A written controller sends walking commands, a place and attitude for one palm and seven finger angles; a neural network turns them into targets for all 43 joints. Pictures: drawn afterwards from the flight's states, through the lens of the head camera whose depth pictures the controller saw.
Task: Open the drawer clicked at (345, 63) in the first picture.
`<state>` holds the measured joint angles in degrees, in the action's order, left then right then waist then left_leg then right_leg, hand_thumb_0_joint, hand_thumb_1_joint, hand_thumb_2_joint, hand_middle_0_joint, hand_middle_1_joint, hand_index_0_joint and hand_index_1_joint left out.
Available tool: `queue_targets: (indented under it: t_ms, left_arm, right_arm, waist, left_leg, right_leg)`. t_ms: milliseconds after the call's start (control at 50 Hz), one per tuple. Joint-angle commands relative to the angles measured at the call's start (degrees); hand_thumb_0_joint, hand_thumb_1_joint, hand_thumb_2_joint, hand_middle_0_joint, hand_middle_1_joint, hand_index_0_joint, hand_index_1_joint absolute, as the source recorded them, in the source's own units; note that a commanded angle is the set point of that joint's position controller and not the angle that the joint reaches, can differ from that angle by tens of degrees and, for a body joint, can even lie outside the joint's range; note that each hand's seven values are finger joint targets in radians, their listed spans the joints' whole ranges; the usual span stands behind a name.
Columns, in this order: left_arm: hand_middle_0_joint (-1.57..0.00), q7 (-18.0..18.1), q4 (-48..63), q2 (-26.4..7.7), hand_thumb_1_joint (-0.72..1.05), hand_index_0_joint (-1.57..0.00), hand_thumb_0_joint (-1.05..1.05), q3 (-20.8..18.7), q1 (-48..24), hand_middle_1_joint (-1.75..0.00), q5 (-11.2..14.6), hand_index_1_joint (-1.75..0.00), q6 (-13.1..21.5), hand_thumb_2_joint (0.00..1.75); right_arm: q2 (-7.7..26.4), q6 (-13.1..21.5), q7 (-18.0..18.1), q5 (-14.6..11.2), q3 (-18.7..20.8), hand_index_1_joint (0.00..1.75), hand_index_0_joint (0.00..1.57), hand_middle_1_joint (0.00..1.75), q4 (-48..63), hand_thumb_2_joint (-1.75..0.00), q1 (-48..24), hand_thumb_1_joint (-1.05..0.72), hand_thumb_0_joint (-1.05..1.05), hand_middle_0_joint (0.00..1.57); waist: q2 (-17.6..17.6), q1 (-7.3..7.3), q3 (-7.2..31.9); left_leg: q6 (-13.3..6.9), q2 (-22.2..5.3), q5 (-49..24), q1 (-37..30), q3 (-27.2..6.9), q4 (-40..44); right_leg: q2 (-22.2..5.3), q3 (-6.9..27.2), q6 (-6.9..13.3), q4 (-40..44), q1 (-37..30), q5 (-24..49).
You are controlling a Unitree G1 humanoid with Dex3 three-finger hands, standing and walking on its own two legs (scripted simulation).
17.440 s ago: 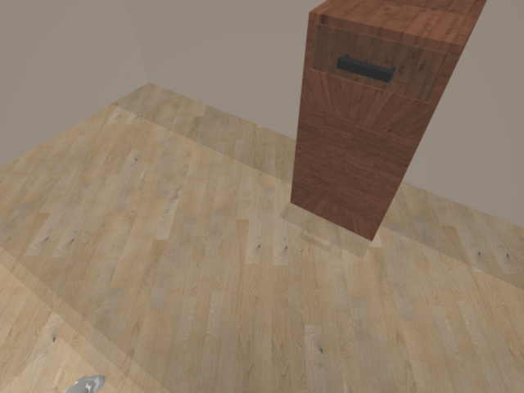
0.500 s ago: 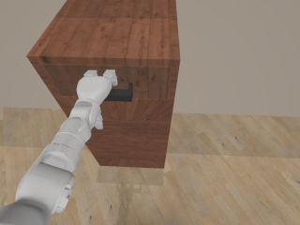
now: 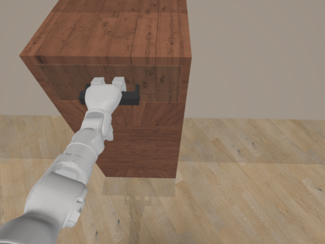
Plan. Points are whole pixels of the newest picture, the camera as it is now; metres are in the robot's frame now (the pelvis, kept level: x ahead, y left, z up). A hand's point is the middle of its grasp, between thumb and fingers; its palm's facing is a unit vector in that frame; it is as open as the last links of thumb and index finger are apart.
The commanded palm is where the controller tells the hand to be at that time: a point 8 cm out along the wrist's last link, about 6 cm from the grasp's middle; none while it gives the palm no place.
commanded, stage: lower the fingers behind the handle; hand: left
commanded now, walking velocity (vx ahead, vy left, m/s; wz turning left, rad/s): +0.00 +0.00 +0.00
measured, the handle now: (111, 92) +0.52 +0.13 +0.06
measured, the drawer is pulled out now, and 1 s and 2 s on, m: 0.00 0.00 0.01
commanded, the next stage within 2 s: close the thumb around the handle in 0.22 s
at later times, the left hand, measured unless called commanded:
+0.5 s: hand (107, 109) +0.47 +0.14 +0.04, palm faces -0.02 -0.03 -1.00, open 13.0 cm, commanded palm +0.45 +0.14 +0.10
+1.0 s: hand (109, 109) +0.47 +0.13 +0.04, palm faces -0.03 -0.01 -1.00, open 6.1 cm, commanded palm +0.45 +0.14 +0.10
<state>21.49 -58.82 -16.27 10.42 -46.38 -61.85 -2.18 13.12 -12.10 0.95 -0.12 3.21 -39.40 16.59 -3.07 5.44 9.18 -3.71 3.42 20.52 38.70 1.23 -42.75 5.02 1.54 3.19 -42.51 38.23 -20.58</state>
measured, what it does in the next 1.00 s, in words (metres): stands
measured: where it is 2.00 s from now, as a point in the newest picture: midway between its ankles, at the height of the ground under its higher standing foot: outside the picture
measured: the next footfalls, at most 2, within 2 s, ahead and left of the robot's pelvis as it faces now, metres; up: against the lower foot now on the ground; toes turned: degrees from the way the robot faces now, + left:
none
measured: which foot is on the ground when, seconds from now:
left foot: down 0.00-1.00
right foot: down 0.00-1.00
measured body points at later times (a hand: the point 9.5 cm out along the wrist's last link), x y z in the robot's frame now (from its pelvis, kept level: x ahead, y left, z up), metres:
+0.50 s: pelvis +0.00 -0.01 +0.00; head +0.07 -0.02 +0.45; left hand +0.46 +0.14 +0.09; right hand +0.05 -0.27 -0.14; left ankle -0.01 +0.08 -0.71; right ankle -0.01 -0.09 -0.71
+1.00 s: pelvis +0.00 -0.01 +0.00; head +0.07 -0.02 +0.45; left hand +0.47 +0.13 +0.09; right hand +0.05 -0.27 -0.14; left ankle -0.01 +0.08 -0.71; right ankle -0.01 -0.09 -0.71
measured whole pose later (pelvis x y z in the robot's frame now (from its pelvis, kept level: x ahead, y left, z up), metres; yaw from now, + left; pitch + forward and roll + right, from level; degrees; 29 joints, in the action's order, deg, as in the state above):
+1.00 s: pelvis +0.00 -0.01 +0.00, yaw +1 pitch +16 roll +0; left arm 19.6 -58.8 -17.2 11.9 -46.6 -61.2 -2.4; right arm 13.4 -11.8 1.8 -0.7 2.8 -39.0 16.5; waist -2.8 5.5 8.5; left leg -3.2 3.4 20.2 37.7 0.2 -41.8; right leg 5.0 0.6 3.8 -41.3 37.0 -20.5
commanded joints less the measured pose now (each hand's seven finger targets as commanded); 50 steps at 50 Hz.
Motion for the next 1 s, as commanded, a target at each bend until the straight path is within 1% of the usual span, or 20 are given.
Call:
queue_targets:
  t_ms: [0,40,80,140,180,220,300,340,380,440,480,520,580,720,780,800,840,880,920,980]
  left_arm:
    - [-0.3,1.5,9.9,-11.1,-0.5,-0.3,0.0,-2.7,-27.2,-1.2,0.7,-1.2,-2.0,0.3]
    - [-0.3,0.7,10.4,-12.2,-0.5,-0.3,0.0,-3.6,-26.7,-1.2,1.1,-1.2,-1.4,0.3]
    - [-0.3,0.0,11.1,-10.0,-0.5,-0.3,0.0,-1.9,-26.1,-1.2,1.0,-1.2,-0.4,0.3]
    - [-0.3,-0.6,11.7,-11.6,-0.5,-0.3,0.0,-3.0,-25.3,-1.2,1.1,-1.2,1.2,0.3]
    - [-0.3,-0.5,12.4,-10.0,-0.5,-0.3,0.0,-2.1,-24.0,-1.2,1.1,-1.2,1.9,0.3]
    - [-0.3,0.0,12.2,-12.2,-0.5,-0.3,0.0,-3.8,-23.1,-1.2,0.9,-1.2,2.1,0.3]
    - [-0.3,1.0,12.2,-10.1,-0.5,-0.3,0.0,-1.9,-25.0,-1.2,0.8,-1.2,1.4,0.3]
    - [-0.31,1.3,13.0,-11.3,-0.39,-0.31,0.0,-2.9,-27.1,-1.21,0.7,-1.21,1.4,0.35]
    - [-0.32,1.3,13.7,-9.9,-0.28,-0.32,0.0,-1.6,-28.7,-1.22,0.8,-1.22,1.3,0.4]
    - [-0.33,1.0,12.7,-9.5,-0.11,-0.33,0.0,-1.6,-27.9,-1.24,1.2,-1.24,0.8,0.47]
    - [-0.34,0.7,10.5,-11.7,0.0,-0.34,0.0,-3.3,-25.9,-1.25,1.1,-1.25,0.2,0.52]
    - [-0.34,0.4,10.9,-9.7,0.12,-0.34,0.0,-1.5,-26.2,-1.27,1.1,-1.27,0.0,0.56]
    - [-0.36,0.2,10.9,-12.0,0.28,-0.36,0.0,-3.5,-25.7,-1.28,0.8,-1.28,0.4,0.64]
    - [-0.38,0.2,11.0,-8.3,0.68,-0.38,0.0,-0.2,-27.0,-1.33,0.7,-1.33,-0.3,0.8]
    - [-0.4,0.1,10.2,-10.0,0.84,-0.4,0.0,-1.8,-25.8,-1.34,0.7,-1.34,-0.5,0.88]
    - [-0.4,0.0,11.1,-8.1,0.9,-0.4,0.0,-0.1,-27.3,-1.35,1.1,-1.35,-0.6,0.9]
    - [-0.4,-0.1,9.7,-11.3,0.9,-0.4,0.0,-2.6,-26.8,-1.35,1.1,-1.35,-0.6,0.9]
    - [-0.4,-0.3,10.0,-10.1,0.9,-0.4,0.0,-1.3,-27.7,-1.35,1.3,-1.35,-0.8,0.9]
    - [-0.4,0.1,11.2,-12.7,0.9,-0.4,0.0,-3.0,-29.1,-1.35,1.1,-1.35,-0.3,0.9]
    - [-0.4,-0.1,10.3,-12.0,0.9,-0.4,0.0,-2.5,-28.5,-1.35,1.4,-1.35,-0.3,0.9]
  right_arm:
    - [8.5,0.9,1.0,-0.2,2.4,0.3,0.2,0.3,5.0,-0.9,3.7,-0.9,0.0,0.2]
    - [8.5,1.1,1.3,-0.2,2.4,0.3,0.2,0.3,5.5,-0.9,3.6,-0.9,0.0,0.2]
    - [8.2,1.4,1.3,-0.3,2.6,0.3,0.2,0.3,5.4,-0.9,3.9,-0.9,0.0,0.2]
    - [8.3,1.7,1.4,-0.2,2.5,0.3,0.2,0.3,5.5,-0.9,4.1,-0.9,0.0,0.2]
    - [8.1,1.8,1.2,-0.2,2.7,0.3,0.2,0.3,5.4,-0.9,4.2,-0.9,0.0,0.2]
    - [8.3,1.8,1.1,-0.2,2.6,0.3,0.2,0.3,5.3,-0.9,4.1,-0.9,0.0,0.2]
    - [8.2,1.9,0.9,-0.3,2.7,0.3,0.2,0.3,5.0,-0.9,3.9,-0.9,0.0,0.2]
    - [8.3,2.0,1.0,-0.2,2.9,0.3,0.2,0.3,4.8,-0.9,3.8,-0.9,0.0,0.2]
    - [8.2,2.1,0.9,-0.2,3.0,0.3,0.2,0.3,4.5,-0.9,4.3,-0.9,0.0,0.2]
    - [8.1,1.9,0.7,0.0,2.9,0.3,0.2,0.3,4.4,-0.9,4.2,-0.9,0.0,0.2]
    - [8.5,1.6,1.0,-0.2,2.6,0.3,0.2,0.3,4.5,-0.9,4.1,-0.9,0.0,0.2]
    - [8.3,1.6,0.9,-0.3,2.6,0.3,0.2,0.3,4.8,-0.9,3.9,-0.9,0.0,0.2]
    - [8.3,1.4,1.0,-0.1,2.6,0.3,0.2,0.3,4.9,-0.9,3.9,-0.9,0.0,0.2]
    - [8.0,1.4,0.9,-0.3,2.6,0.3,0.2,0.3,5.0,-0.9,4.1,-0.9,0.0,0.2]
    - [8.2,1.2,0.9,-0.3,2.6,0.3,0.2,0.3,4.9,-0.9,4.1,-0.9,0.0,0.2]
    - [8.1,1.2,0.9,-0.2,2.6,0.3,0.2,0.3,5.0,-0.9,3.9,-0.9,0.0,0.2]
    - [8.4,1.1,1.1,-0.2,2.4,0.3,0.2,0.3,4.7,-0.9,4.1,-0.9,0.0,0.2]
    - [8.4,1.2,1.2,-0.4,2.3,0.3,0.2,0.3,4.9,-0.9,4.2,-0.9,0.0,0.2]
    - [8.4,1.4,1.6,-0.4,2.2,0.3,0.2,0.3,5.0,-0.9,4.0,-0.9,0.0,0.2]
    - [8.2,1.7,1.8,-0.5,2.2,0.3,0.2,0.3,4.9,-0.9,4.2,-0.9,0.0,0.2]
  waist:
    - [4.8,1.12,20.9]
    - [4.3,0.54,21.7]
    - [3.5,0.9,21.1]
    - [4.2,0.46,21.5]
    - [3.2,0.31,20.5]
    - [3.9,-0.13,20.6]
    - [3.1,0.73,19.3]
    - [2.9,1.05,20.7]
    - [2.3,1.68,21.5]
    - [2.4,1.33,23.0]
    - [4.3,1.07,21.3]
    - [3.6,1.11,20.8]
    - [4.3,0.76,22.3]
    - [2.9,1.67,20.4]
    - [3.8,1.2,21.2]
    - [3.7,1.82,21.3]
    - [5.1,1.41,21.0]
    - [4.7,1.94,19.9]
    - [3.8,1.82,20.3]
    - [3.5,1.97,20.9]
  left_leg:
    - [0.7,-1.8,-19.5,-14.4,-0.8,3.3]
    - [0.7,-1.5,-19.4,-14.3,-0.8,3.5]
    - [0.5,-1.6,-19.5,-15.5,-0.7,3.6]
    - [0.6,-1.5,-19.5,-14.7,-0.8,3.5]
    - [0.6,-1.6,-20.5,-15.4,-0.8,3.4]
    - [0.7,-1.5,-19.5,-14.5,-0.7,3.5]
    - [0.7,-1.4,-18.8,-14.2,-0.6,3.3]
    - [0.7,-1.5,-19.3,-15.2,-1.0,2.9]
    - [0.7,-1.7,-20.0,-16.7,-1.2,2.7]
    - [0.8,-1.5,-21.6,-16.7,-1.1,2.4]
    - [0.7,-1.4,-20.4,-14.7,-0.9,2.6]
    - [0.7,-1.3,-19.7,-14.6,-0.8,2.8]
    - [0.6,-1.3,-21.0,-14.5,-0.7,2.5]
    - [0.7,-1.3,-20.2,-14.8,-0.7,2.6]
    - [0.7,-1.2,-20.7,-14.6,-0.8,2.5]
    - [0.6,-1.2,-20.2,-14.8,-0.7,2.6]
    - [0.5,-1.2,-19.5,-13.6,-0.8,2.8]
    - [0.4,-1.2,-18.3,-13.2,-0.8,3.0]
    - [0.3,-1.1,-17.0,-13.3,-0.7,3.1]
    - [0.4,-1.1,-17.6,-13.7,-0.7,3.0]
  right_leg:
    - [-1.9,0.6,-0.6,6.0,-11.2,20.0]
    - [-2.0,1.0,-0.5,6.2,-12.6,20.3]
    - [-2.0,1.0,-0.5,6.6,-11.6,20.1]
    - [-2.2,1.3,-0.4,6.5,-12.9,20.6]
    - [-2.0,1.0,-0.3,6.4,-11.7,21.0]
    - [-2.0,1.3,-0.4,6.5,-12.2,20.4]
    - [-2.1,1.1,-0.4,6.6,-10.8,19.8]
    - [-2.0,1.2,-0.3,6.2,-10.4,19.6]
    - [-1.9,0.8,-0.4,6.0,-9.4,19.5]
    - [-1.9,0.8,-0.4,5.7,-10.7,21.4]
    - [-2.0,1.0,-0.6,5.9,-11.4,21.8]
    - [-2.0,0.9,-0.6,6.2,-11.1,21.1]
    - [-2.1,1.3,-0.6,5.7,-12.5,23.2]
    - [-2.0,0.9,-0.6,6.1,-10.6,21.6]
    - [-2.0,1.0,-0.5,5.9,-11.5,22.3]
    - [-2.2,1.2,-0.7,6.2,-11.5,22.3]
    - [-2.2,1.2,-0.6,6.2,-12.5,22.0]
    - [-2.2,1.2,-0.8,6.5,-11.5,21.0]
    - [-2.3,1.5,-0.8,6.7,-11.6,19.6]
    - [-2.3,1.3,-0.8,6.4,-11.7,20.2]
